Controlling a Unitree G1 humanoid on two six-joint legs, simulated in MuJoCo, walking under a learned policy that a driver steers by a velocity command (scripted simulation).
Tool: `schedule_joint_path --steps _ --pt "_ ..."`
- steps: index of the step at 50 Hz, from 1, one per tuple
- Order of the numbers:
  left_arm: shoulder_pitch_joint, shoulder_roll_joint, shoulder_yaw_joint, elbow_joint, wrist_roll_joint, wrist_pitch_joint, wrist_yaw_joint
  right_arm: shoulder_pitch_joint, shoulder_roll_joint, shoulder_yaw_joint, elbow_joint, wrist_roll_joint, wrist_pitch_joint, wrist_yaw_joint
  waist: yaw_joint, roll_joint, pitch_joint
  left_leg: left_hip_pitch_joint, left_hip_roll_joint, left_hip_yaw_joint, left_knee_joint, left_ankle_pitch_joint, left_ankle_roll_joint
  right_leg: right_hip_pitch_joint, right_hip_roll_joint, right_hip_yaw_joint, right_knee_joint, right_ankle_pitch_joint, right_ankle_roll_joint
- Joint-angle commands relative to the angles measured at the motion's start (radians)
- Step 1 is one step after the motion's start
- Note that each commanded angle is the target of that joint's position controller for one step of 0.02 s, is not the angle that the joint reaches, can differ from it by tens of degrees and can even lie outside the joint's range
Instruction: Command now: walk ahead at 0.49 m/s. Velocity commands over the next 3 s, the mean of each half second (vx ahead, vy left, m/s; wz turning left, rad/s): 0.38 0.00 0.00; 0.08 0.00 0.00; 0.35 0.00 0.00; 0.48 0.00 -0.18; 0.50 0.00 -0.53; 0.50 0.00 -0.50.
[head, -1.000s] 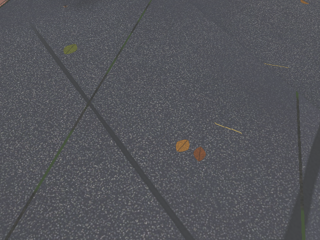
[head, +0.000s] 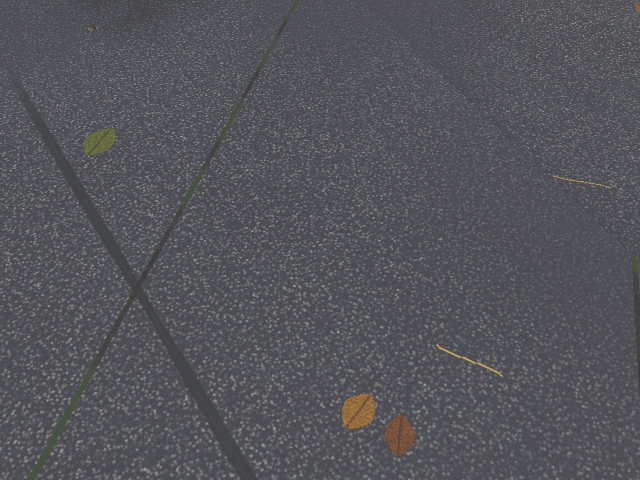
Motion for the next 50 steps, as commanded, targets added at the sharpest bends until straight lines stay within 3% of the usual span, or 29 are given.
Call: schedule_joint_path --steps 1,3,6,11,14,16,19,21,22,23,24,25,26,27,28,29,31,34,37,40,42,43,44,47,48,50 --pt "-0.048 0.131 0.033 -0.098 0.012 -0.016 -0.011 0.142 -0.076 -0.026 0.024 0.01 -0.011 0.004 -0.04 -0.024 -0.015 0.299 0.389 -0.578 -0.425 -0.205 0.172 -0.45 -0.108 0.056 0.201 0.09 -0.017" --pt "-0.025 0.08 0.024 -0.089 0.026 0.01 -0.022 0.166 -0.041 -0.01 0.059 0.005 -0.033 -0.002 0.013 -0.012 -0.002 0.172 0.322 -0.431 -0.452 -0.041 0.12 -0.345 -0.146 0.055 0.102 0.105 0.005" --pt "-0.075 0.059 0.022 -0.106 0.026 0.029 -0.032 0.235 -0.073 -0.013 0.102 0.01 -0.056 -0.002 0.022 0.021 0.009 0.152 0.283 -0.317 -0.484 0.088 0.108 -0.379 -0.17 0.016 0.004 0.169 0.032" --pt "-0.316 0.071 0.021 -0.181 0.016 0.033 -0.038 0.333 -0.082 -0.006 0.134 0.016 -0.053 0.0 -0.036 0.037 0.035 0.25 0.234 -0.221 -0.495 0.247 0.05 -0.508 -0.187 -0.045 -0.254 0.375 0.068" --pt "-0.383 0.041 0.009 -0.191 0.008 0.029 -0.033 0.387 -0.069 0.007 0.158 0.012 -0.051 -0.009 -0.06 0.053 0.023 0.301 0.212 -0.145 -0.408 0.604 0.0 -0.44 -0.136 -0.096 -0.405 0.44 0.071" --pt "-0.409 0.034 0.003 -0.188 0.004 0.027 -0.026 0.421 -0.066 0.014 0.176 0.005 -0.044 -0.016 -0.079 0.078 0.002 0.353 0.21 -0.128 -0.35 0.712 -0.016 -0.395 -0.098 -0.114 -0.464 0.444 0.066" --pt "-0.384 0.058 0.008 -0.172 0.007 0.015 -0.012 0.407 -0.075 0.017 0.186 -0.006 -0.036 -0.028 -0.06 0.114 -0.02 0.426 0.238 -0.148 -0.248 0.808 -0.01 -0.324 -0.061 -0.098 -0.533 0.363 0.038" --pt "-0.21 0.09 0.024 -0.106 0.015 -0.004 0.001 0.361 -0.087 0.014 0.185 0.002 -0.035 -0.036 0.021 0.104 -0.074 0.45 0.233 -0.161 -0.078 0.836 -0.026 -0.162 -0.033 -0.081 -0.667 0.383 0.003" --pt "-0.105 0.117 0.032 -0.068 0.029 -0.022 0.007 0.354 -0.088 0.014 0.182 0.017 -0.038 -0.037 0.065 0.069 -0.124 0.381 0.202 -0.144 0.065 0.688 -0.047 0.003 -0.084 -0.049 -0.744 0.591 -0.015" --pt "0.024 0.199 0.049 -0.042 0.051 -0.033 0.011 0.402 -0.044 0.027 0.156 0.032 -0.043 -0.042 0.07 -0.049 -0.264 0.183 0.152 -0.112 0.312 0.227 -0.072 0.292 -0.322 0.133 -0.602 1.145 -0.074" --pt "0.03 0.206 0.054 -0.039 0.023 -0.02 0.002 0.577 0.032 0.037 0.202 0.078 -0.026 -0.042 0.025 -0.213 -0.456 0.009 0.011 -0.1 0.61 -0.491 -0.101 0.482 -0.547 0.383 -0.582 1.459 -0.283" --pt "-0.014 0.154 0.045 -0.057 -0.018 -0.007 -0.007 0.523 -0.064 0.012 0.22 0.041 -0.007 -0.047 0.028 -0.053 -0.421 0.001 0.04 -0.192 0.635 -0.439 -0.105 0.354 -0.487 0.356 -0.653 1.277 -0.275" --pt "-0.121 0.119 0.033 -0.068 -0.019 -0.001 -0.005 0.419 -0.055 0.008 0.192 0.014 0.0 -0.041 0.002 -0.057 -0.268 -0.032 0.063 -0.188 0.621 -0.378 -0.114 0.205 -0.438 0.288 -0.731 1.072 -0.243" --pt "-0.184 0.074 0.018 -0.072 -0.013 0.002 0.001 0.363 -0.032 0.009 0.183 -0.006 0.008 -0.036 -0.022 -0.03 -0.166 -0.018 0.093 -0.189 0.563 -0.322 -0.122 0.073 -0.391 0.23 -0.793 0.938 -0.203" --pt "-0.206 0.055 0.01 -0.068 -0.012 0.004 0.009 0.337 -0.021 0.007 0.18 -0.016 0.021 -0.03 -0.043 -0.038 -0.115 0.026 0.114 -0.188 0.498 -0.287 -0.132 -0.026 -0.35 0.172 -0.833 0.872 -0.17" --pt "-0.212 0.046 0.004 -0.057 -0.008 0.006 0.015 0.364 0.005 0.012 0.193 -0.02 0.037 -0.026 -0.068 -0.055 -0.107 0.101 0.115 -0.171 0.449 -0.257 -0.141 -0.103 -0.315 0.124 -0.852 0.83 -0.143" --pt "-0.205 0.055 0.002 -0.043 0.005 0.003 0.016 0.391 0.038 0.02 0.215 -0.011 0.06 -0.028 -0.087 -0.057 -0.126 0.18 0.101 -0.146 0.359 -0.237 -0.15 -0.16 -0.281 0.075 -0.861 0.777 -0.124" --pt "-0.18 0.089 0.006 -0.025 0.013 0.008 0.013 0.327 0.025 0.023 0.215 -0.008 0.082 -0.044 -0.067 -0.087 -0.118 0.189 0.102 -0.128 0.198 -0.231 -0.148 -0.176 -0.266 0.087 -0.89 0.471 -0.109" --pt "-0.165 0.102 0.012 -0.013 0.008 0.032 0.014 0.274 0.008 0.025 0.216 -0.004 0.091 -0.047 -0.047 -0.109 -0.086 0.207 0.101 -0.115 0.103 -0.186 -0.138 -0.221 -0.264 0.136 -0.938 0.091 -0.094" --pt "-0.168 0.092 0.011 -0.007 -0.005 0.054 0.019 0.285 0.023 0.034 0.236 -0.007 0.078 -0.048 -0.059 -0.06 -0.038 0.297 0.105 -0.11 -0.083 -0.091 -0.116 -0.295 -0.252 0.155 -0.935 -0.096 -0.042" --pt "-0.123 0.069 0.01 0.005 -0.009 0.062 0.019 0.284 -0.016 0.035 0.229 -0.015 0.058 -0.051 -0.032 0.007 0.003 0.277 0.196 -0.234 -0.221 -0.101 -0.093 -0.301 -0.203 0.134 -0.902 -0.09 0.026" --pt "-0.109 0.046 0.009 0.009 -0.016 0.066 0.016 0.253 -0.023 0.035 0.235 0.002 0.052 -0.05 -0.003 0.107 0.047 0.129 0.208 -0.268 -0.262 -0.183 -0.079 -0.215 -0.14 0.06 -0.865 0.025 0.04" --pt "-0.101 0.039 0.006 0.023 -0.01 0.066 0.014 0.234 0.007 0.044 0.233 0.006 0.042 -0.049 0.006 0.121 0.032 0.059 0.217 -0.281 -0.311 -0.215 -0.087 -0.096 -0.13 0.041 -0.811 0.132 0.042" --pt "-0.069 0.045 0.007 0.051 0.001 0.062 0.012 0.219 0.003 0.042 0.231 0.016 0.027 -0.053 0.019 0.079 0.002 0.052 0.197 -0.254 -0.321 -0.162 -0.106 -0.006 -0.144 0.048 -0.786 0.207 0.039" --pt "-0.064 0.044 0.006 0.057 0.002 0.06 0.011 0.247 -0.001 0.038 0.238 0.015 0.027 -0.052 0.01 0.063 -0.018 0.085 0.183 -0.245 -0.313 -0.209 -0.099 -0.025 -0.136 0.045 -0.783 0.133 0.034" --pt "-0.074 0.061 0.015 0.053 0.002 0.062 0.01 0.279 -0.028 0.023 0.233 0.009 0.036 -0.048 -0.007 0.055 0.01 0.092 0.168 -0.255 -0.297 -0.436 -0.06 -0.122 -0.096 0.021 -0.744 -0.114 0.016"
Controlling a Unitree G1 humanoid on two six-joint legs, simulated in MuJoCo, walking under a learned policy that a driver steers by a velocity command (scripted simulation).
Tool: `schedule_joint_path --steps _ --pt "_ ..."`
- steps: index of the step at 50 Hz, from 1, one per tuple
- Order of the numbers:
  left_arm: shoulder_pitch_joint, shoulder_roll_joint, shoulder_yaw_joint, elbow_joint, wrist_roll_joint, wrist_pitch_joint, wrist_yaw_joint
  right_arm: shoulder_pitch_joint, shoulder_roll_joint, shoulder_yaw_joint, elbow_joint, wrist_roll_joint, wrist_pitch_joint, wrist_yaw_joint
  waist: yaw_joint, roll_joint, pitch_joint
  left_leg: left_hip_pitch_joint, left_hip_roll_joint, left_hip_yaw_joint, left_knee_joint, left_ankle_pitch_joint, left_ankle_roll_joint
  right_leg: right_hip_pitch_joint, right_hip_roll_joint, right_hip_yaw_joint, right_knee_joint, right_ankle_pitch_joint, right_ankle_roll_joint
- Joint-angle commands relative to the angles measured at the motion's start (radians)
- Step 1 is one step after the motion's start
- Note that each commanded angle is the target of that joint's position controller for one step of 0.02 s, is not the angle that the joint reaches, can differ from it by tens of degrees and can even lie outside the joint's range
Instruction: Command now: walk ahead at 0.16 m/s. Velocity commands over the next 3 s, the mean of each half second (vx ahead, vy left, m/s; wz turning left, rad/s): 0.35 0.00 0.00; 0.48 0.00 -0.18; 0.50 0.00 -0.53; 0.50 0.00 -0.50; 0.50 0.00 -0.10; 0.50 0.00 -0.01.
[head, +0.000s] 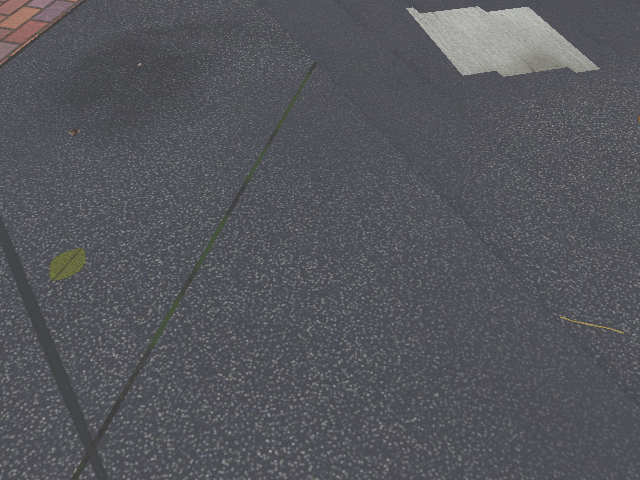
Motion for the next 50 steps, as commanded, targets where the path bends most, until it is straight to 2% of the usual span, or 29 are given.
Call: schedule_joint_path --steps 1,2,4,5,7,10,11,12,13,14,15,17,19,22,26,29,32,33,34,35,36,37,38,39,40,42,43,46,50 --pt "0.051 0.091 0.021 -0.015 0.005 0.0 -0.003 0.081 -0.126 -0.032 -0.025 -0.005 0.002 0.003 -0.018 0.067 0.13 -0.151 0.1 -0.166 -0.174 -0.457 0.1 -0.063 -0.045 0.103 -0.024 -0.421 -0.018" --pt "0.027 0.071 0.019 -0.027 0.006 -0.001 -0.007 0.103 -0.133 -0.038 -0.025 -0.004 0.004 0.005 -0.033 0.088 0.157 -0.136 0.132 -0.217 -0.206 -0.511 0.122 -0.119 -0.031 0.088 0.019 -0.416 -0.015" --pt "-0.014 0.027 0.013 -0.05 0.021 -0.013 -0.018 0.135 -0.168 -0.06 -0.016 -0.006 0.0 0.003 -0.054 0.183 0.162 -0.068 0.261 -0.37 -0.313 -0.53 0.183 -0.188 -0.001 0.008 0.218 -0.22 0.001" --pt "-0.021 0.043 0.018 -0.061 0.027 -0.021 -0.022 0.125 -0.176 -0.068 -0.02 -0.007 -0.005 0.003 -0.05 0.173 0.158 -0.055 0.302 -0.398 -0.335 -0.487 0.205 -0.216 -0.032 0.02 0.284 -0.19 -0.003" --pt "-0.012 0.064 0.029 -0.073 0.022 -0.038 -0.031 0.092 -0.177 -0.075 -0.032 -0.009 -0.017 0.006 -0.025 0.131 0.138 -0.027 0.296 -0.36 -0.32 -0.404 0.202 -0.22 -0.054 0.037 0.296 -0.229 -0.009" --pt "0.103 0.026 0.031 -0.039 0.007 -0.056 -0.029 0.02 -0.167 -0.082 -0.05 0.001 -0.025 0.013 0.045 0.102 0.149 -0.196 0.198 -0.212 -0.208 -0.36 0.158 0.076 0.002 -0.027 0.065 -0.192 -0.017" --pt "0.191 0.033 0.037 -0.004 0.007 -0.06 -0.023 0.013 -0.154 -0.082 -0.056 -0.003 -0.028 0.014 0.07 0.057 0.142 -0.275 0.154 -0.167 -0.112 -0.341 0.144 0.208 0.008 -0.005 0.01 -0.195 -0.015" --pt "0.304 0.085 0.051 0.02 0.017 -0.07 -0.012 -0.014 -0.106 -0.07 -0.079 -0.009 -0.037 0.019 0.11 -0.099 0.123 -0.39 0.075 -0.059 0.134 -0.261 0.112 0.331 -0.151 0.226 -0.131 -0.329 -0.036" --pt "0.398 0.193 0.078 0.035 0.01 -0.068 -0.008 -0.031 -0.047 -0.055 -0.125 -0.003 -0.046 0.032 0.123 -0.331 0.104 -0.589 -0.042 0.089 0.419 -0.248 0.075 0.41 -0.368 0.637 -0.317 -0.589 -0.123" --pt "0.357 0.165 0.07 0.032 0.013 -0.06 -0.006 -0.069 -0.129 -0.072 -0.14 -0.039 -0.048 0.042 0.084 -0.193 0.156 -0.621 0.012 0.018 0.584 -0.24 0.094 0.323 -0.417 0.699 -0.323 -0.581 -0.162" --pt "0.269 0.137 0.06 0.0 0.016 -0.064 -0.009 -0.095 -0.123 -0.073 -0.145 -0.04 -0.052 0.053 0.04 -0.075 0.174 -0.617 0.051 -0.018 0.631 -0.148 0.101 0.258 -0.386 0.619 -0.311 -0.52 -0.155" --pt "0.186 0.12 0.053 -0.031 0.009 -0.079 -0.009 -0.086 -0.098 -0.07 -0.134 -0.026 -0.061 0.068 -0.006 -0.016 0.144 -0.557 0.086 -0.024 0.609 -0.01 0.085 0.227 -0.316 0.455 -0.33 -0.305 -0.121" --pt "0.206 0.09 0.041 -0.017 0.005 -0.093 -0.003 -0.086 -0.102 -0.072 -0.128 -0.029 -0.053 0.073 -0.013 -0.029 0.112 -0.539 0.083 0.007 0.585 0.056 0.061 0.259 -0.261 0.328 -0.321 -0.07 -0.103" --pt "0.281 0.078 0.031 0.016 0.003 -0.098 0.001 -0.167 -0.093 -0.07 -0.159 -0.025 -0.036 0.072 -0.002 -0.048 0.103 -0.585 0.073 0.045 0.542 0.1 0.036 0.305 -0.237 0.227 -0.284 0.212 -0.105" --pt "0.295 0.081 0.023 0.022 0.006 -0.101 0.002 -0.353 -0.076 -0.054 -0.235 -0.014 -0.032 0.071 0.025 -0.07 0.137 -0.533 0.048 0.092 0.327 0.179 0.023 0.258 -0.21 0.154 -0.283 0.359 -0.108" --pt "0.302 0.1 0.026 0.031 0.008 -0.103 0.004 -0.417 -0.087 -0.049 -0.267 -0.007 -0.032 0.07 0.032 -0.087 0.149 -0.447 0.027 0.116 0.199 0.202 0.048 0.264 -0.222 0.132 -0.277 0.43 -0.113" --pt "0.262 0.123 0.033 0.034 0.01 -0.105 0.007 -0.36 -0.118 -0.061 -0.267 -0.007 -0.039 0.058 -0.017 -0.081 0.118 -0.316 -0.007 0.122 0.138 0.159 0.103 0.313 -0.248 0.103 -0.175 0.697 -0.1" --pt "0.246 0.137 0.038 0.034 0.01 -0.104 0.008 -0.275 -0.135 -0.071 -0.243 -0.008 -0.045 0.051 -0.054 -0.081 0.072 -0.223 -0.033 0.126 0.127 0.129 0.122 0.332 -0.246 0.089 -0.073 0.826 -0.089" --pt "0.229 0.147 0.042 0.033 0.009 -0.1 0.008 -0.128 -0.153 -0.085 -0.195 -0.008 -0.054 0.043 -0.114 -0.063 -0.002 -0.07 -0.061 0.134 0.077 0.139 0.142 0.321 -0.227 0.068 0.094 0.871 -0.075" --pt "0.225 0.138 0.039 0.026 0.004 -0.097 0.004 0.031 -0.191 -0.103 -0.146 -0.022 -0.064 0.033 -0.171 -0.038 -0.081 0.166 -0.003 0.068 0.048 0.126 0.168 0.179 -0.192 0.061 0.309 0.707 -0.062" --pt "0.254 0.084 0.028 -0.001 0.003 -0.095 -0.001 0.182 -0.285 -0.127 -0.13 -0.045 -0.069 0.027 -0.193 0.09 -0.215 0.378 0.272 -0.248 0.023 -0.053 0.207 -0.011 -0.114 0.023 0.638 0.226 -0.054" --pt "0.348 0.029 0.03 -0.001 -0.033 -0.089 -0.011 0.144 -0.311 -0.133 -0.141 -0.033 -0.055 0.038 -0.122 0.263 -0.29 0.494 0.465 -0.737 -0.19 -0.208 0.333 -0.3 0.055 0.071 0.958 -0.358 -0.032" --pt "0.247 0.109 0.046 -0.018 -0.008 -0.079 -0.008 0.008 -0.256 -0.122 -0.166 -0.007 -0.049 0.043 -0.084 0.097 -0.136 0.336 0.422 -0.636 -0.242 -0.329 0.294 -0.38 -0.04 0.133 0.98 -0.25 -0.047" --pt "0.144 0.112 0.05 -0.046 -0.001 -0.079 -0.015 -0.087 -0.18 -0.1 -0.187 -0.002 -0.058 0.046 -0.067 0.039 -0.019 0.176 0.383 -0.478 -0.271 -0.272 0.257 -0.368 -0.077 0.13 0.925 -0.156 -0.048" --pt "0.122 0.084 0.049 -0.049 0.0 -0.076 -0.017 -0.112 -0.138 -0.088 -0.178 -0.007 -0.07 0.047 -0.035 0.008 0.048 0.058 0.339 -0.352 -0.3 -0.127 0.218 -0.32 -0.108 0.131 0.865 -0.115 -0.047" --pt "0.149 0.048 0.051 -0.043 0.024 -0.049 -0.027 -0.081 -0.093 -0.071 -0.149 -0.008 -0.087 0.033 0.012 0.041 0.06 -0.039 0.273 -0.179 -0.311 0.04 0.162 -0.232 -0.134 0.133 0.795 -0.093 -0.034" --pt "0.146 0.041 0.052 -0.05 0.026 -0.037 -0.031 -0.05 -0.097 -0.071 -0.14 -0.007 -0.096 0.029 0.017 0.046 0.059 -0.047 0.266 -0.137 -0.313 0.104 0.157 -0.228 -0.132 0.127 0.785 -0.083 -0.03" --pt "0.052 0.043 0.057 -0.093 0.02 -0.013 -0.04 0.007 -0.134 -0.075 -0.129 -0.005 -0.108 0.025 0.02 0.056 0.08 -0.014 0.248 -0.025 -0.33 0.198 0.131 -0.335 -0.144 0.108 0.737 0.003 -0.022" --pt "-0.107 0.052 0.056 -0.153 0.011 -0.011 -0.053 0.082 -0.13 -0.068 -0.117 -0.007 -0.108 0.02 -0.009 0.064 0.111 0.047 0.218 0.084 -0.33 0.338 0.091 -0.436 -0.137 0.07 0.581 0.146 -0.009"
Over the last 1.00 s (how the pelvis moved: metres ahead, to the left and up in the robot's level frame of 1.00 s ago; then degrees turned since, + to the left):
0.30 -0.03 0.02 1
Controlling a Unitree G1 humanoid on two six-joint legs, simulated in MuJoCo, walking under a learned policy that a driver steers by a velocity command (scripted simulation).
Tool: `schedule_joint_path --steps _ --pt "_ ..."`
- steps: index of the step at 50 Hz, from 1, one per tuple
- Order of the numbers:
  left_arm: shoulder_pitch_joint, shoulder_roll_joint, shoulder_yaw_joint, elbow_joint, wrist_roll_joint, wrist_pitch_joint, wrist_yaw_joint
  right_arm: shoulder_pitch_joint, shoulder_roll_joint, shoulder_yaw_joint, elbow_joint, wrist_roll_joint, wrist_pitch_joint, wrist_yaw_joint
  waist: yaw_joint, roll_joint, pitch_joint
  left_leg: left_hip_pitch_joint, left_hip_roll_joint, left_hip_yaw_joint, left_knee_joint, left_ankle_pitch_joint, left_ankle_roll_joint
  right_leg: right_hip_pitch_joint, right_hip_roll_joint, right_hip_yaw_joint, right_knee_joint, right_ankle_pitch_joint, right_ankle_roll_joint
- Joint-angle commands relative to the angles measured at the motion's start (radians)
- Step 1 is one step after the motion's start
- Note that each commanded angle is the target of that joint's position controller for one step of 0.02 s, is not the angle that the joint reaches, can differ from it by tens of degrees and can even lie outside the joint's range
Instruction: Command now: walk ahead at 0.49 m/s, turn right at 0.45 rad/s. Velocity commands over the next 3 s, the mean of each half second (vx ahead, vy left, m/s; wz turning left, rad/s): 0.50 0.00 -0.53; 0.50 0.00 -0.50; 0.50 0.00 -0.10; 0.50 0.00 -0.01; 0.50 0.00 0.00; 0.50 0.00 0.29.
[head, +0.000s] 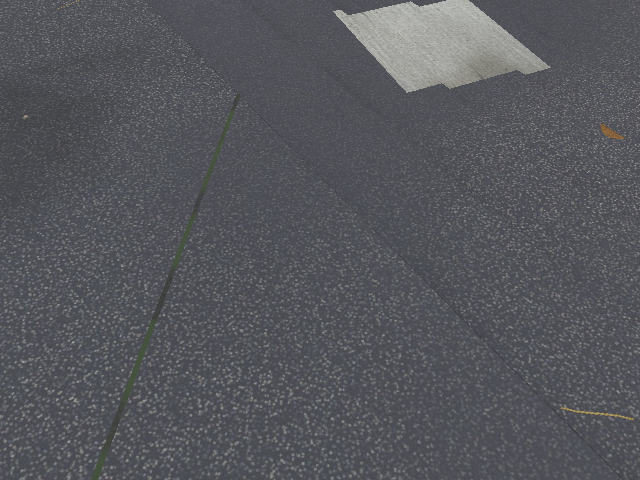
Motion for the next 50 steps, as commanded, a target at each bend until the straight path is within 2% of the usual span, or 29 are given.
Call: schedule_joint_path --steps 1,6,8,11,12,13,14,15,16,17,18,19,20,22,25,29,34,36,37,38,39,40,41,42,43,44,46,48,50 --pt "-0.048 0.009 -0.005 -0.061 -0.006 -0.001 -0.011 0.03 -0.08 -0.005 -0.042 0.001 -0.017 -0.007 0.011 0.078 0.068 -0.056 0.27 -0.102 -0.146 0.339 -0.003 -0.037 0.002 -0.032 -0.117 0.109 0.01" --pt "-0.209 -0.003 -0.02 -0.125 -0.004 -0.005 -0.018 0.123 -0.099 -0.003 -0.014 0.0 -0.008 -0.026 -0.033 0.087 0.083 0.092 0.295 -0.02 -0.102 0.551 -0.013 -0.008 0.042 -0.139 -0.361 0.118 -0.007" --pt "-0.215 0.007 -0.017 -0.136 0.0 -0.007 -0.017 0.135 -0.113 -0.005 -0.007 -0.003 0.001 -0.034 -0.023 0.096 0.07 0.158 0.31 0.014 -0.035 0.746 -0.017 0.036 0.08 -0.175 -0.408 0.054 -0.034" --pt "-0.102 0.043 0.002 -0.11 0.004 -0.003 -0.011 0.107 -0.157 -0.019 -0.014 -0.007 0.017 -0.049 0.042 0.152 -0.004 0.204 0.335 0.052 0.178 1.107 -0.018 0.193 0.163 -0.215 -0.416 -0.103 -0.1" --pt "-0.02 0.066 0.013 -0.087 0.005 -0.005 -0.008 0.09 -0.174 -0.025 -0.025 -0.009 0.025 -0.046 0.077 0.161 -0.05 0.192 0.343 0.052 0.314 1.115 -0.008 0.283 0.187 -0.208 -0.443 -0.148 -0.127" --pt "0.089 0.095 0.03 -0.054 0.01 -0.012 -0.003 0.072 -0.185 -0.03 -0.04 -0.009 0.03 -0.037 0.126 0.147 -0.105 0.128 0.341 0.053 0.506 1.003 -0.003 0.429 0.205 -0.181 -0.52 -0.154 -0.156" --pt "0.21 0.162 0.058 -0.027 0.024 -0.016 0.009 0.033 -0.184 -0.032 -0.07 -0.001 0.028 -0.026 0.199 0.062 -0.168 -0.067 0.308 0.06 0.805 0.71 -0.025 0.642 0.1 -0.01 -0.619 -0.209 -0.209" --pt "0.158 0.26 0.083 -0.055 0.013 -0.005 0.015 0.031 -0.074 -0.018 -0.15 0.006 0.018 -0.004 0.11 -0.2 -0.224 -0.553 0.072 0.01 1.199 -0.28 -0.091 0.95 -0.205 0.54 -0.682 -0.161 -0.354" --pt "0.194 0.272 0.082 -0.057 -0.004 0.007 0.016 -0.072 -0.144 -0.025 -0.198 0.007 0.001 0.007 0.143 -0.04 -0.242 -0.703 0.048 -0.22 1.274 -0.264 -0.083 0.944 -0.245 0.698 -0.791 -0.164 -0.412" --pt "0.138 0.228 0.069 -0.053 -0.009 0.006 0.026 -0.135 -0.138 -0.02 -0.222 0.014 -0.015 0.013 0.109 0.015 -0.119 -0.759 0.12 -0.261 1.203 -0.168 -0.073 0.846 -0.235 0.564 -0.819 -0.15 -0.366" --pt "0.094 0.168 0.055 -0.053 -0.014 0.0 0.027 -0.117 -0.143 -0.022 -0.214 0.017 -0.022 0.01 0.055 0.09 -0.033 -0.701 0.157 -0.254 1.085 -0.11 -0.075 0.703 -0.195 0.466 -0.843 -0.034 -0.308" --pt "0.057 0.138 0.044 -0.057 -0.015 -0.011 0.031 -0.118 -0.138 -0.023 -0.214 0.003 -0.011 0.007 0.012 0.116 -0.006 -0.637 0.181 -0.259 1.002 -0.098 -0.087 0.618 -0.134 0.381 -0.845 0.073 -0.262" --pt "0.038 0.125 0.036 -0.064 -0.02 -0.023 0.037 -0.089 -0.124 -0.02 -0.208 -0.019 0.011 0.009 -0.015 0.107 -0.008 -0.575 0.188 -0.257 0.959 -0.092 -0.103 0.562 -0.088 0.314 -0.847 0.155 -0.244" --pt "0.065 0.144 0.034 -0.061 -0.029 -0.047 0.035 -0.086 -0.111 -0.019 -0.22 -0.036 0.048 0.018 -0.032 0.075 -0.022 -0.536 0.187 -0.239 0.888 -0.089 -0.13 0.517 -0.045 0.256 -0.844 0.285 -0.232" --pt "0.131 0.182 0.041 -0.056 -0.029 -0.055 0.029 -0.205 -0.111 -0.014 -0.276 -0.031 0.067 0.025 -0.004 0.024 -0.004 -0.581 0.185 -0.209 0.754 0.017 -0.156 0.496 -0.006 0.228 -0.854 0.339 -0.202" --pt "0.223 0.182 0.039 -0.057 -0.025 -0.046 0.026 -0.373 -0.12 -0.006 -0.343 -0.024 0.07 0.03 0.063 -0.024 -0.002 -0.641 0.157 -0.204 0.572 0.156 -0.154 0.58 0.013 0.249 -0.828 0.359 -0.153" --pt "0.287 0.202 0.041 -0.069 -0.012 -0.038 0.037 -0.517 -0.132 0.009 -0.414 -0.013 0.055 0.037 0.113 -0.043 0.005 -0.65 0.106 -0.212 0.397 0.179 -0.128 0.706 -0.016 0.314 -0.768 0.397 -0.15" --pt "0.261 0.22 0.045 -0.085 -0.009 -0.04 0.045 -0.492 -0.153 0.007 -0.423 -0.009 0.046 0.036 0.085 -0.056 0.002 -0.556 0.09 -0.23 0.318 0.155 -0.106 0.706 -0.032 0.342 -0.733 0.424 -0.127" --pt "0.219 0.235 0.048 -0.099 -0.008 -0.042 0.047 -0.426 -0.169 0.002 -0.41 -0.007 0.041 0.032 0.045 -0.062 -0.012 -0.44 0.072 -0.229 0.275 0.12 -0.09 0.667 -0.027 0.336 -0.696 0.481 -0.103" --pt "0.187 0.252 0.052 -0.111 -0.007 -0.046 0.043 -0.322 -0.196 -0.009 -0.38 -0.005 0.035 0.023 -0.001 -0.061 -0.057 -0.285 0.041 -0.218 0.258 0.08 -0.072 0.63 -0.01 0.329 -0.607 0.589 -0.08" --pt "0.161 0.258 0.054 -0.118 -0.013 -0.052 0.034 -0.17 -0.224 -0.021 -0.338 -0.006 0.024 0.011 -0.078 -0.016 -0.136 -0.085 0.046 -0.216 0.196 0.111 -0.05 0.58 0.044 0.289 -0.427 0.598 -0.056" --pt "0.172 0.199 0.038 -0.142 -0.022 -0.061 0.024 -0.011 -0.282 -0.036 -0.321 -0.029 0.015 -0.006 -0.133 0.061 -0.273 0.149 0.224 -0.383 0.178 -0.045 -0.007 0.455 0.103 0.238 -0.169 0.351 -0.039" --pt "0.303 0.078 0.014 -0.165 -0.053 -0.061 0.024 0.007 -0.371 -0.053 -0.328 -0.058 0.021 -0.009 -0.053 0.297 -0.391 0.389 0.513 -0.841 0.107 -0.073 0.104 0.157 0.258 0.135 0.127 -0.424 -0.002" --pt "0.328 0.165 0.021 -0.144 -0.022 -0.052 0.03 -0.037 -0.323 -0.053 -0.328 -0.033 0.036 -0.001 -0.031 0.259 -0.366 0.311 0.514 -1.045 0.021 -0.228 0.156 0.048 0.206 0.136 0.244 -0.42 -0.012" --pt "0.262 0.179 0.024 -0.135 -0.008 -0.043 0.027 -0.121 -0.223 -0.031 -0.339 -0.022 0.038 0.003 -0.012 0.133 -0.189 0.15 0.465 -0.88 -0.006 -0.279 0.137 0.028 0.151 0.127 0.252 -0.317 -0.008" --pt "0.193 0.165 0.019 -0.146 0.001 -0.042 0.019 -0.162 -0.164 -0.016 -0.334 -0.019 0.035 0.01 -0.013 0.059 -0.098 0.03 0.401 -0.72 -0.02 -0.183 0.112 0.046 0.121 0.115 0.194 -0.25 -0.002" --pt "0.167 0.14 0.013 -0.159 0.012 -0.028 0.002 -0.144 -0.15 -0.008 -0.299 -0.018 0.024 0.012 0.012 0.122 -0.05 -0.082 0.318 -0.533 -0.052 0.02 0.076 0.103 0.09 0.108 0.113 -0.226 0.012" --pt "0.171 0.126 0.008 -0.161 0.015 -0.014 -0.006 -0.1 -0.158 -0.01 -0.267 -0.008 0.004 0.021 0.025 0.136 -0.058 -0.1 0.304 -0.463 -0.06 0.187 0.084 0.123 0.096 0.099 0.077 -0.226 0.02" --pt "0.121 0.119 0.003 -0.182 0.017 -0.009 -0.012 -0.073 -0.173 -0.014 -0.248 0.001 -0.008 0.026 0.029 0.133 -0.047 -0.092 0.308 -0.413 -0.089 0.229 0.1 0.074 0.085 0.09 0.023 -0.19 0.029"
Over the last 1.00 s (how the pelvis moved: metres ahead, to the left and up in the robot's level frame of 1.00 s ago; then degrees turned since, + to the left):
0.41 0.02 0.00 -7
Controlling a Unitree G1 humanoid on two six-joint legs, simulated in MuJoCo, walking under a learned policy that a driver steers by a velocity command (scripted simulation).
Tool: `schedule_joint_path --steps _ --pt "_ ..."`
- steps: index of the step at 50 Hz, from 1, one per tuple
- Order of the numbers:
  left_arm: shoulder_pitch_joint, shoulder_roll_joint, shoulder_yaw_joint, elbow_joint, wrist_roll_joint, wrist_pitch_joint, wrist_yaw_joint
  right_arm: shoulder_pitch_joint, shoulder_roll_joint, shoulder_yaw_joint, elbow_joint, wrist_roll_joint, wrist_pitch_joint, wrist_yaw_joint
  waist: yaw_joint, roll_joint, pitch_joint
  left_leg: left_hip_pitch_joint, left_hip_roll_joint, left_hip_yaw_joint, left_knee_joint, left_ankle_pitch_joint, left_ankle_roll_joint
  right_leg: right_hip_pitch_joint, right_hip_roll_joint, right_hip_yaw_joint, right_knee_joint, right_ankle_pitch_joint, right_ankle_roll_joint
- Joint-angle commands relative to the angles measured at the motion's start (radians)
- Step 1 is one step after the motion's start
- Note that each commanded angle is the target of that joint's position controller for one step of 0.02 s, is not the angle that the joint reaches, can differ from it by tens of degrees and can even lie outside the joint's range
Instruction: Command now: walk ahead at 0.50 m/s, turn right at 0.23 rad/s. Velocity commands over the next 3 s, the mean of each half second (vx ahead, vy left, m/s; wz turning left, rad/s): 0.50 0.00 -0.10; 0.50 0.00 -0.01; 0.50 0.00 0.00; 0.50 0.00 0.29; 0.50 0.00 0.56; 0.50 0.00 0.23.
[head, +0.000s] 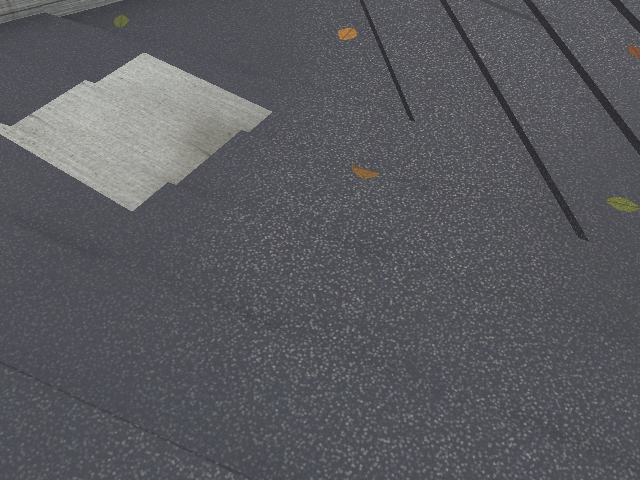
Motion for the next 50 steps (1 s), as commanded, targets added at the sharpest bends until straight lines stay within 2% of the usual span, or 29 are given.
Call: schedule_joint_path --steps 1,4,6,10,12,13,14,15,16,17,18,19,21,24,28,33,36,39,41,42,43,44,45,46,47,48,49,50 --pt "0.03 0.022 -0.004 -0.055 0.007 0.005 -0.013 0.048 -0.107 -0.022 -0.02 0.011 -0.029 0.006 0.024 0.145 -0.017 0.087 0.263 -0.237 -0.232 0.176 0.162 -0.127 -0.054 0.015 -0.066 0.07 0.017" --pt "-0.101 -0.001 -0.025 -0.099 0.004 0.0 -0.026 0.069 -0.105 -0.022 -0.004 0.014 -0.021 0.009 0.006 0.142 0.013 0.06 0.224 -0.154 -0.269 0.148 0.149 -0.117 -0.092 -0.054 -0.26 0.194 0.035" --pt "-0.184 -0.013 -0.038 -0.123 -0.001 -0.006 -0.032 0.096 -0.121 -0.026 0.009 0.017 -0.018 0.011 -0.017 0.139 0.024 0.046 0.209 -0.115 -0.268 0.181 0.135 -0.057 -0.089 -0.095 -0.389 0.245 0.04" --pt "-0.247 0.014 -0.037 -0.146 -0.008 -0.012 -0.023 0.157 -0.157 -0.035 0.037 0.014 -0.009 0.011 -0.037 0.147 0.024 0.119 0.247 -0.115 -0.216 0.261 0.118 0.02 -0.067 -0.127 -0.51 0.215 0.025" --pt "-0.216 0.026 -0.031 -0.138 -0.002 -0.018 -0.016 0.155 -0.167 -0.037 0.043 0.013 0.0 0.008 -0.019 0.145 0.015 0.152 0.259 -0.111 -0.147 0.335 0.107 0.09 -0.044 -0.142 -0.556 0.173 0.001" --pt "-0.14 0.03 -0.025 -0.112 0.005 -0.025 -0.011 0.151 -0.166 -0.036 0.048 0.015 0.006 0.005 0.02 0.124 -0.012 0.153 0.24 -0.085 -0.043 0.43 0.093 0.194 -0.019 -0.15 -0.618 0.167 -0.015" --pt "0.0 0.059 -0.011 -0.06 0.018 -0.037 -0.002 0.166 -0.14 -0.027 0.052 0.014 0.01 0.003 0.069 0.073 -0.091 0.11 0.19 -0.04 0.144 0.455 0.075 0.376 -0.015 -0.134 -0.655 0.152 -0.04" --pt "0.186 0.139 0.011 -0.033 0.037 -0.046 0.012 0.149 -0.094 -0.011 0.01 0.015 0.011 0.002 0.146 -0.058 -0.227 -0.047 0.14 0.011 0.442 0.191 0.047 0.602 -0.245 0.118 -0.696 0.032 -0.099" --pt "0.215 0.237 0.037 -0.025 0.017 -0.036 0.023 0.239 -0.021 0.003 -0.021 0.035 0.01 0.005 0.1 -0.287 -0.301 -0.367 -0.022 0.032 0.738 -0.347 0.018 0.781 -0.457 0.546 -0.829 -0.05 -0.217" --pt "0.161 0.171 0.026 -0.035 -0.015 -0.028 0.022 0.165 -0.135 -0.026 -0.004 0.009 0.02 -0.006 0.099 -0.107 -0.198 -0.462 0.03 -0.078 0.812 -0.324 0.033 0.699 -0.414 0.517 -0.843 -0.026 -0.205" --pt "0.088 0.115 0.009 -0.042 -0.017 -0.031 0.02 0.111 -0.128 -0.028 -0.019 0.014 0.016 0.001 0.065 -0.057 -0.106 -0.462 0.069 -0.099 0.797 -0.233 0.04 0.6 -0.365 0.374 -0.843 0.088 -0.184" --pt "0.049 0.074 -0.001 -0.041 -0.014 -0.038 0.015 0.093 -0.105 -0.022 -0.016 0.019 0.016 0.006 0.038 -0.023 -0.071 -0.42 0.097 -0.1 0.751 -0.178 0.035 0.514 -0.322 0.279 -0.868 0.206 -0.162" --pt "0.019 0.036 -0.011 -0.032 -0.021 -0.049 0.018 0.108 -0.082 -0.018 0.001 -0.001 0.04 0.014 -0.006 -0.042 -0.039 -0.341 0.125 -0.091 0.68 -0.14 0.012 0.414 -0.255 0.159 -0.915 0.291 -0.126" --pt "0.065 0.056 -0.004 -0.002 -0.033 -0.065 0.021 0.069 -0.069 -0.02 -0.005 -0.008 0.062 0.029 -0.02 -0.024 -0.02 -0.356 0.124 -0.073 0.635 -0.067 -0.013 0.398 -0.235 0.099 -0.967 0.372 -0.143" --pt "0.122 0.067 0.001 0.036 -0.038 -0.062 0.02 -0.091 -0.058 -0.014 -0.049 -0.01 0.065 0.035 0.007 -0.005 0.031 -0.43 0.138 -0.053 0.467 0.079 -0.044 0.414 -0.211 0.031 -1.005 0.409 -0.15" --pt "0.195 0.061 -0.001 0.086 -0.031 -0.068 0.025 -0.227 -0.063 -0.008 -0.08 -0.002 0.052 0.032 0.04 -0.003 0.052 -0.445 0.126 -0.048 0.301 0.267 -0.022 0.504 -0.204 -0.017 -0.968 0.485 -0.139" --pt "0.223 0.076 0.002 0.112 -0.025 -0.066 0.035 -0.315 -0.063 -0.001 -0.108 -0.005 0.045 0.032 0.061 0.005 0.089 -0.422 0.116 -0.048 0.164 0.295 -0.003 0.545 -0.213 -0.021 -0.953 0.442 -0.127" --pt "0.24 0.095 0.007 0.139 -0.017 -0.059 0.041 -0.345 -0.071 -0.002 -0.121 -0.003 0.042 0.028 0.071 0.01 0.108 -0.364 0.095 -0.033 0.081 0.232 0.026 0.596 -0.24 -0.011 -0.911 0.51 -0.12" --pt "0.227 0.113 0.012 0.153 -0.014 -0.053 0.047 -0.285 -0.09 -0.012 -0.103 -0.007 0.033 0.02 0.041 0.012 0.086 -0.271 0.065 -0.02 0.048 0.149 0.054 0.627 -0.243 -0.019 -0.81 0.683 -0.101" --pt "0.218 0.131 0.016 0.157 -0.012 -0.048 0.047 -0.201 -0.107 -0.022 -0.075 -0.011 0.026 0.014 0.006 0.015 0.036 -0.172 0.037 -0.006 0.042 0.112 0.072 0.638 -0.231 -0.031 -0.697 0.804 -0.091" --pt "0.205 0.138 0.018 0.161 -0.013 -0.04 0.046 -0.055 -0.118 -0.031 -0.021 -0.017 0.019 0.004 -0.056 0.03 -0.043 -0.005 0.011 0.019 0.01 0.13 0.09 0.609 -0.193 -0.064 -0.521 0.842 -0.074" --pt "0.206 0.115 0.011 0.154 -0.016 -0.038 0.045 0.106 -0.159 -0.045 0.026 -0.035 0.01 -0.006 -0.113 0.05 -0.135 0.251 0.089 -0.048 0.069 0.146 0.118 0.429 -0.149 -0.084 -0.291 0.65 -0.063" --pt "0.278 0.016 -0.007 0.137 -0.009 -0.039 0.045 0.22 -0.251 -0.062 0.044 -0.05 0.004 -0.01 -0.092 0.251 -0.259 0.505 0.353 -0.326 0.169 0.307 0.163 0.169 -0.039 -0.135 0.06 -0.016 -0.043" --pt "0.347 0.016 -0.003 0.148 -0.048 -0.044 0.042 0.255 -0.273 -0.071 0.06 -0.015 0.019 -0.002 -0.088 0.346 -0.374 0.656 0.455 -0.709 0.01 0.248 0.275 -0.086 0.097 -0.034 0.278 -0.285 -0.015" --pt "0.227 0.072 0.006 0.133 -0.039 -0.044 0.046 0.154 -0.218 -0.062 0.042 0.01 0.024 0.0 -0.068 0.17 -0.205 0.532 0.409 -0.593 -0.054 0.145 0.236 -0.188 0.007 0.013 0.252 -0.167 -0.022" --pt "0.135 0.074 0.005 0.118 -0.037 -0.049 0.04 0.05 -0.15 -0.044 0.022 0.007 0.018 0.001 -0.052 0.118 -0.08 0.371 0.369 -0.465 -0.084 0.211 0.206 -0.167 -0.037 -0.005 0.191 -0.057 -0.021" --pt "0.111 0.053 0.001 0.121 -0.031 -0.045 0.034 0.014 -0.116 -0.033 0.027 0.001 0.014 0.003 -0.02 0.093 -0.033 0.26 0.326 -0.377 -0.11 0.323 0.179 -0.113 -0.065 -0.011 0.134 -0.009 -0.013" --pt "0.112 0.044 0.0 0.123 -0.011 -0.029 0.027 0.017 -0.099 -0.025 0.038 0.009 0.007 0.0 0.005 0.11 -0.02 0.188 0.291 -0.306 -0.129 0.39 0.158 -0.052 -0.087 -0.013 0.061 0.017 -0.004"
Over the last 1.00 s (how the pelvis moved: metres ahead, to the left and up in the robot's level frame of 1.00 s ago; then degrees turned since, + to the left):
0.55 -0.10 0.00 -32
